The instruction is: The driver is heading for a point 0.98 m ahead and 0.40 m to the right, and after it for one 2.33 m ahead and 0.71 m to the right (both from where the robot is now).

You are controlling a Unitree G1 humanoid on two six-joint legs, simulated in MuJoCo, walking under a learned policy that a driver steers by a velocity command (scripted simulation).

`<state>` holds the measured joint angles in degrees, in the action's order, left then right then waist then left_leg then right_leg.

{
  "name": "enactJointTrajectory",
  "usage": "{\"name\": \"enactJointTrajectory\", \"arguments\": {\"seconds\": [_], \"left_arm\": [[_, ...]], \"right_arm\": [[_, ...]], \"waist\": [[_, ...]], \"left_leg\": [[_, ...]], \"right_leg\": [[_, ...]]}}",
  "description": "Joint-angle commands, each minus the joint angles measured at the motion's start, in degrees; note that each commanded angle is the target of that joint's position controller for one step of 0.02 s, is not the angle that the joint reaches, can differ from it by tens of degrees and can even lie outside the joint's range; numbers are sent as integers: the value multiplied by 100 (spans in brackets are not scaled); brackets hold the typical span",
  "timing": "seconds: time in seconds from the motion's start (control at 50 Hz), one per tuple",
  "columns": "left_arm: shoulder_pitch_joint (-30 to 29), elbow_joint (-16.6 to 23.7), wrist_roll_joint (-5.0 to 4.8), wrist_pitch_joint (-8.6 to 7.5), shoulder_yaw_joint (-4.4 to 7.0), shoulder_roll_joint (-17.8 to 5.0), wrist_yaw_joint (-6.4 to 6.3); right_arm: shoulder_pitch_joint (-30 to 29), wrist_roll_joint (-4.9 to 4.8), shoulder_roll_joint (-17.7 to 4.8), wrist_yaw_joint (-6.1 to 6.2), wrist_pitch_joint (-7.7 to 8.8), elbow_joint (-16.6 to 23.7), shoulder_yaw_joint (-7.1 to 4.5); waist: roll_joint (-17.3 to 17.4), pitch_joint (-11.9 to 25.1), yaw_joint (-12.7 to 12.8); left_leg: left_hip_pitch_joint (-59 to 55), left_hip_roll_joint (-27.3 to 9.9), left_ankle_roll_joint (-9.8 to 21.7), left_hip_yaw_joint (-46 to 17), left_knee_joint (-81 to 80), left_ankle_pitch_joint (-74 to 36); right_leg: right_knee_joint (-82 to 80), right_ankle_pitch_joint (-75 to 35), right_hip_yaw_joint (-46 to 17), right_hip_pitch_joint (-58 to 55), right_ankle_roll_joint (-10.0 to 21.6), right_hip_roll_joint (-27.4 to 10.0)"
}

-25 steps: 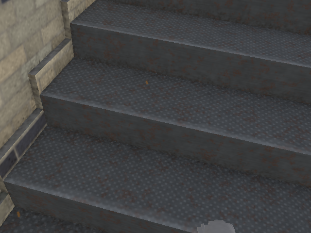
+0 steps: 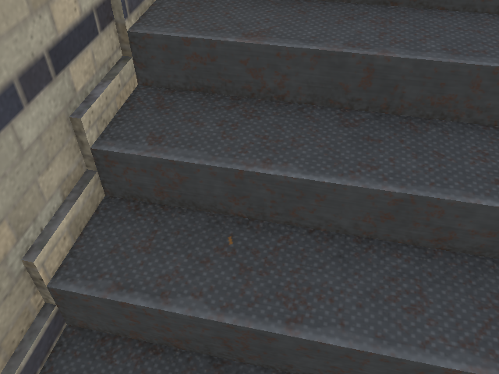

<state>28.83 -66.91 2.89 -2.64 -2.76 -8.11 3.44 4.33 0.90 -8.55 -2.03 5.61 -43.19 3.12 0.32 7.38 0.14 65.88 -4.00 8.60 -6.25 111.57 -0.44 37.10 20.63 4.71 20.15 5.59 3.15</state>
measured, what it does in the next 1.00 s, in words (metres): climbs, turning right: left foot 0.17 m higher, then right foot 0.17 m higher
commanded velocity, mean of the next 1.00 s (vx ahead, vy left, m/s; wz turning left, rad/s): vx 0.50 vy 0.00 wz -0.54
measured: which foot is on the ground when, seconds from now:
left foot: up 0.00-0.28, down 0.30-0.90, up 0.92-1.00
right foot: down 0.00-0.32, up 0.34-0.84, down 0.86-1.00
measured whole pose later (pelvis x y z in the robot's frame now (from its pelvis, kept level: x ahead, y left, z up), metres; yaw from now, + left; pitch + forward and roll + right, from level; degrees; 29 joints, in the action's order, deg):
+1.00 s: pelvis +0.53 -0.12 +0.27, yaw -33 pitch +2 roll +0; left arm 10.2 -41.9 0.2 -1.2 1.9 -14.3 1.7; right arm 16.8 -0.2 -13.9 -0.7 6.6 -50.8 -2.6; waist -0.9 1.5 -0.3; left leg 27.7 -4.0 3.7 -5.5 99.3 5.4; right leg 60.3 24.2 7.7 40.1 7.1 0.8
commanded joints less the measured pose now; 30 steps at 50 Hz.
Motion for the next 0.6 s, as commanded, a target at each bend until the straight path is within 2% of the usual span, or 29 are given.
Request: {"name": "enactJointTrajectory", "arguments": {"seconds": [0.02,0.04,0.06,0.08,0.12,0.14,0.16,0.18,0.2,0.22,0.24,0.26,0.28,0.3,0.32,0.34,0.36,0.38,0.4,0.42,0.44,0.46,0.48,0.5,0.52,0.54,0.56,0.58,0.6], "left_arm": [[-735,576,-33,-152,-75,44,-86],[-390,529,-21,-134,-44,-75,-127],[12,457,-69,-140,-5,-187,-171],[438,378,-57,-105,7,-220,-181],[1074,325,-136,-24,47,-137,-314],[1249,424,-170,39,68,-102,-376],[1360,434,-209,101,64,27,-443],[1281,456,-285,113,120,-40,-532],[1239,575,-459,155,239,-207,-656],[1188,581,-489,156,263,-201,-708],[757,717,-362,87,275,-334,-651],[839,640,-232,-91,288,-598,-556],[344,744,-224,-164,422,-1059,-525],[-496,1064,-256,-272,558,-1373,-537],[-457,1497,-287,-450,428,-399,-424],[-410,1349,-121,-531,381,-67,-221],[-982,1797,-249,-501,418,63,-41],[-1511,2263,-291,-355,319,277,28],[-1657,2407,-276,-217,247,347,4],[-1564,2477,-347,-128,247,314,-49],[-1341,2493,-478,-67,159,551,-50],[-1288,2588,-486,-49,29,732,-35],[-1024,2559,-526,6,2,754,-78],[-982,2556,-556,72,-12,645,-106],[-1142,2635,-527,145,-22,539,-144],[-1284,2734,-437,181,27,304,-201],[-1259,2579,-424,258,85,221,-320],[-1273,2673,-401,289,98,170,-395],[-1571,2840,-338,327,92,169,-442]], "right_arm": [[169,99,470,49,-48,289,297],[311,54,457,87,-41,221,266],[158,5,411,112,-21,288,248],[-389,-50,455,79,70,445,285],[-1483,-66,518,18,212,922,357],[-2087,-26,607,-40,283,1219,442],[-2487,-21,661,-72,316,1462,486],[-2453,-45,577,-76,330,1477,483],[-3073,20,704,-103,320,1753,607],[-3042,1,608,-93,263,1797,575],[-2357,-28,358,-40,257,1651,358],[-1409,-124,-187,99,281,1443,42],[-14,-166,-868,203,232,1108,-318],[1615,43,-1563,225,201,709,-574],[2377,270,-2089,252,94,313,-790],[2200,377,-1678,384,-14,280,-684],[1594,38,-1049,401,-145,76,-548],[1056,43,-180,324,-201,-233,-314],[857,146,414,290,-203,-671,-188],[847,229,435,260,-180,-923,-184],[1001,284,487,211,-157,-1241,-181],[1088,175,445,126,-137,-1338,-203],[1078,220,487,56,-115,-1366,-173],[943,256,408,44,-109,-1339,-169],[763,305,324,21,-96,-1273,-147],[586,331,248,15,-78,-1198,-119],[626,448,76,10,-102,-1150,-132],[799,404,-93,37,-140,-1139,-155],[1086,334,-208,75,-159,-1141,-168]], "waist": [[-238,-793,-398],[-389,-634,-302],[-518,-602,-89],[-530,-679,218],[-475,-792,613],[-426,-838,773],[-498,-922,796],[-664,-901,671],[-666,-967,762],[-718,-1040,646],[-1270,-490,141],[-1853,220,-332],[-2444,816,-1110],[-1670,1627,-1878],[1615,2624,-1489],[2301,2893,-1426],[1397,1521,-944],[833,286,-446],[274,-505,-101],[287,-633,141],[312,-770,360],[154,-772,497],[191,-840,601],[70,-847,709],[85,-926,797],[63,-986,848],[116,-1081,680],[114,-1113,650],[141,-1135,467]], "left_leg": [[144,-171,-508,969,-89,-520],[408,-196,-611,985,372,-513],[1009,-273,-656,927,545,-199],[1877,-336,-650,904,697,111],[3183,-456,-784,797,577,792],[3246,-409,-924,1000,15,902],[2985,-461,-988,892,-498,854],[2472,-502,-982,883,-1072,839],[1005,-501,-938,1208,-2305,1884],[-247,-482,-855,1348,-3332,1978],[-2149,74,-713,1977,-3989,2238],[-3818,612,-480,2052,-3906,2262],[-4403,466,-221,1092,-4642,2738],[-6061,-332,85,-706,-5443,2799],[-8017,-1812,808,-3874,-7832,3505],[-7835,-2348,1033,-6029,-9511,3885],[-6593,-2306,608,-5104,-9592,4307],[-5159,-1997,441,-3524,-9034,4301],[-4233,-1996,178,-2308,-8709,3611],[-3971,-1882,-62,-1516,-8716,2895],[-3902,-1676,-211,-854,-8859,2332],[-4151,-1518,-438,-115,-8869,1728],[-4183,-1397,-500,394,-8945,1294],[-4019,-1299,-493,891,-9036,1176],[-3765,-1169,-447,1293,-9119,1334],[-3507,-1026,-448,1633,-9235,1300],[-3535,-1175,-220,1617,-9341,1111],[-3787,-1185,-212,1679,-9348,1281],[-4176,-1273,-196,1604,-9378,1263]], "right_leg": [[-1708,-1093,-1491,1331,440,-787],[-1676,-1100,-1722,919,620,-889],[-1653,-1001,-2063,177,704,-1022],[-1592,-947,-2468,-762,776,-1236],[-1575,-924,-3057,-2125,745,-1538],[-1728,-903,-3097,-2253,749,-1516],[-1916,-1054,-3190,-2063,756,-1577],[-2137,-1299,-3029,-1935,758,-1645],[-3243,-1515,-2749,-988,895,-1790],[-3602,-1894,-2485,-584,848,-1742],[-3339,-4586,-1881,-379,756,-1427],[-2636,-8263,-1776,-518,718,-1420],[-1124,-10264,-1503,-1479,448,-1298],[675,-9102,-1724,-699,225,-1114],[2758,-3996,-1636,1487,35,-22],[5438,-1449,-2416,2150,-12,442],[6724,-1413,-2200,2816,27,95],[7128,-1498,-1568,3253,135,-125],[7749,-1560,-1285,3537,318,-275],[8287,-1621,-1351,3590,429,-390],[8713,-1530,-1423,3753,574,-390],[8711,-1723,-1446,4200,674,-472],[8635,-1921,-1615,4383,749,-434],[8292,-1985,-1548,4391,645,-474],[8119,-2179,-1454,4493,486,-419],[7908,-2467,-1326,4465,356,-377],[8580,-2479,-1146,4644,115,-249],[8487,-2437,-1177,4922,-29,-335],[8583,-2259,-1055,5228,-93,-357]]}}
Next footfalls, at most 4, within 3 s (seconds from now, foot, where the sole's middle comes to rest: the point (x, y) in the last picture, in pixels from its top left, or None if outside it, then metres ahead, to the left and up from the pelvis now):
0.30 left None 0.41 0.15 -0.59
0.86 right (378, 301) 0.61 -0.24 -0.43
1.38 left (388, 151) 0.92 -0.30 -0.26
2.16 right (467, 296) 0.62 -0.44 -0.43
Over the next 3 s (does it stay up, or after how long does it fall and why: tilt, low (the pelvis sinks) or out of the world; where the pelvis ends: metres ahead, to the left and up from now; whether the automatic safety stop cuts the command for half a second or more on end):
stays up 0.79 -0.44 0.49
